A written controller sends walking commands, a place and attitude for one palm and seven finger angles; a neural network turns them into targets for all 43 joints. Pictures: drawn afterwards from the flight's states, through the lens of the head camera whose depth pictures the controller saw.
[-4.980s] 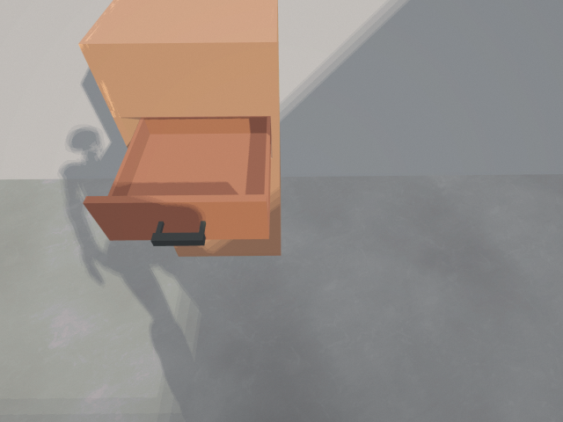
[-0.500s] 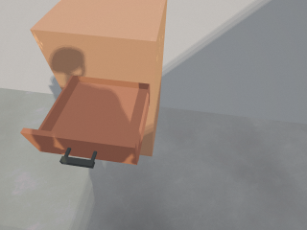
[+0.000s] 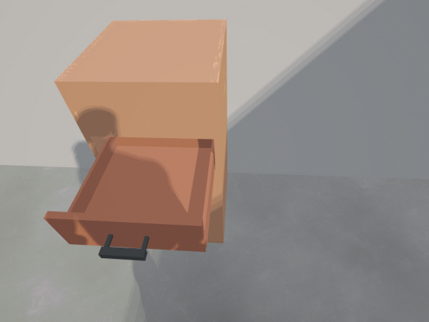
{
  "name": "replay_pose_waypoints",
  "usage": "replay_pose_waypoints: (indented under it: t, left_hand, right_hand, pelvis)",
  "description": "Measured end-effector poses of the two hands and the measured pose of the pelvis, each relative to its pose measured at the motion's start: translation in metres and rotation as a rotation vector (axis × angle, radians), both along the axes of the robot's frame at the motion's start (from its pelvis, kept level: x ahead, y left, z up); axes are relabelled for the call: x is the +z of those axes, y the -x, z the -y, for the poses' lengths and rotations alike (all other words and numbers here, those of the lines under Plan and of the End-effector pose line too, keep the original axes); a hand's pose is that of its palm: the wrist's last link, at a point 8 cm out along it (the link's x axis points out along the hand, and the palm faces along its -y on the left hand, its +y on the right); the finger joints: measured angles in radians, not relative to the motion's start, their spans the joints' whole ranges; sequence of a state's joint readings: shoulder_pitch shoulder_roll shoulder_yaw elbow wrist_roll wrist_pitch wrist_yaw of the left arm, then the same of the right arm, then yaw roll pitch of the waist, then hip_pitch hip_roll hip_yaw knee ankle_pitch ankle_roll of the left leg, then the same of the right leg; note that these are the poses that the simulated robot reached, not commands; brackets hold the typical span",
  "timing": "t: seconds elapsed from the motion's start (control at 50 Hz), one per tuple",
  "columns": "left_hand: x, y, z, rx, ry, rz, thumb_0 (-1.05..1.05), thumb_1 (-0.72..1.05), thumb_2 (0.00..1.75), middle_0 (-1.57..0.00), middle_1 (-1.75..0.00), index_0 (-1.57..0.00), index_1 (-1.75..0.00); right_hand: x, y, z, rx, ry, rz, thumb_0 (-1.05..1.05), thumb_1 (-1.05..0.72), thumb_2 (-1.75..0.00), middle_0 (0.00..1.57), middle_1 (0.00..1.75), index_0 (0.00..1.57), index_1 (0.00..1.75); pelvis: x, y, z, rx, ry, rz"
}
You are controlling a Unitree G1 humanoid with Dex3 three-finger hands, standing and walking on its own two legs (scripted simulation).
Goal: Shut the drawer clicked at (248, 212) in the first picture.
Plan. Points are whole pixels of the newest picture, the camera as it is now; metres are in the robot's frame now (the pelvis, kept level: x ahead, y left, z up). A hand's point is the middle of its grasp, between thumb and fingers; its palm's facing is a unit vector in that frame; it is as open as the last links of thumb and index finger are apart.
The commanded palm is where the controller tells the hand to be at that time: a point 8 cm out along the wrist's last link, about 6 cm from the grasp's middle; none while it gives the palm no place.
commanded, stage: look again from close up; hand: left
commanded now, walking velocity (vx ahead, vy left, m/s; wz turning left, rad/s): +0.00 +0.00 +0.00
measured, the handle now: (125, 246) +0.32 +0.25 -0.14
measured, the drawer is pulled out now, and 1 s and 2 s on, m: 0.29 0.29 0.29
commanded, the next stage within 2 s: raise the hand and make a fist in 0.26 s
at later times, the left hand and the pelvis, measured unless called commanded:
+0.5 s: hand out of the picture +0.11 +0.18 -0.08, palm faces +0.26 -0.95 -0.19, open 7.1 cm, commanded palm +0.08 +0.22 -0.07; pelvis -0.02 -0.02 +0.00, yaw +1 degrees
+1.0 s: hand out of the picture +0.12 +0.19 -0.04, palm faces +0.00 -0.99 -0.11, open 4.8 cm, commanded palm +0.10 +0.24 -0.05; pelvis -0.07 -0.03 -0.11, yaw +3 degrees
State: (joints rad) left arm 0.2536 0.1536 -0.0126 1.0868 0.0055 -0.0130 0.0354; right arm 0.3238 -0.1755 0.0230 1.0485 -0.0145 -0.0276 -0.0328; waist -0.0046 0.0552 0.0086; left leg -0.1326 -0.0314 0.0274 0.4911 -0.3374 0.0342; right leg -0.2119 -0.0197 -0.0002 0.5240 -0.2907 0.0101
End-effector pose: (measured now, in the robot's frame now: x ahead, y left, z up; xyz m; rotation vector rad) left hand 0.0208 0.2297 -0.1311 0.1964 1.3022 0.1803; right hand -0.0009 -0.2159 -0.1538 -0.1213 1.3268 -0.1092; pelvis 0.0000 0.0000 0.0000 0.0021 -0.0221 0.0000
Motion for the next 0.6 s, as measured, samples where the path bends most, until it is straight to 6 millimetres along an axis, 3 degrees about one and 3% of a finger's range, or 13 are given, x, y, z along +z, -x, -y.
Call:
replay_pose_waypoints:
  t: [0.16,0.38,0.42,0.46,0.54,0.6]
  left_hand:
    - [0.001,0.003,0.0,-0.006,0.007,-0.007,0.0,0.91,0.9,-0.2,-0.3,-0.2,-0.3]
    - [-0.004,0.029,0.017,0.009,0.03,-0.061,0.0,0.91,0.9,-0.2,-0.3,-0.2,-0.3]
    - [0.011,0.01,0.011,0.095,0.023,0.097,0.02,0.93,0.9,-0.2,-0.3,-0.21,-0.31]
    - [0.042,-0.026,0.004,0.104,-0.019,0.365,0.03,0.94,0.9,-0.21,-0.31,-0.22,-0.32]
    - [0.11,-0.098,0.004,0.058,-0.023,0.827,0.02,0.94,0.9,-0.24,-0.35,-0.25,-0.36]
    - [0.137,-0.132,0.009,-0.026,0.029,1.113,0.02,0.93,0.9,-0.28,-0.39,-0.29,-0.4]
  right_hand:
    - [0.001,0.006,-0.003,0.001,-0.006,-0.009,0.01,-0.92,-0.9,0.2,0.3,0.2,0.3]
    - [0.005,0.019,0.01,-0.004,0.008,-0.053,0.0,-0.91,-0.9,0.2,0.3,0.2,0.3]
    - [0.012,0.01,0.016,-0.007,0.033,0.033,0.01,-0.91,-0.9,0.2,0.3,0.2,0.3]
    - [0.02,-0.009,0.026,0.003,0.069,0.175,0.01,-0.91,-0.9,0.2,0.3,0.2,0.3]
    - [0.035,-0.063,0.045,0.041,0.109,0.459,0.01,-0.91,-0.9,0.2,0.3,0.2,0.3]
    - [0.053,-0.105,0.058,0.072,0.136,0.657,0.01,-0.91,-0.9,0.2,0.3,0.2,0.3]
  pelvis:
    - [0.001,0.003,-0.002,-0.011,-0.01,0.003]
    - [0.003,0.008,0.008,-0.008,-0.008,0.004]
    - [0.002,0.012,0.012,-0.007,-0.01,0.0]
    - [0.0,0.014,0.014,0.002,-0.011,-0.008]
    - [-0.006,0.026,0.016,0.041,-0.007,-0.04]
    - [-0.019,0.037,0.022,0.034,-0.014,-0.107]
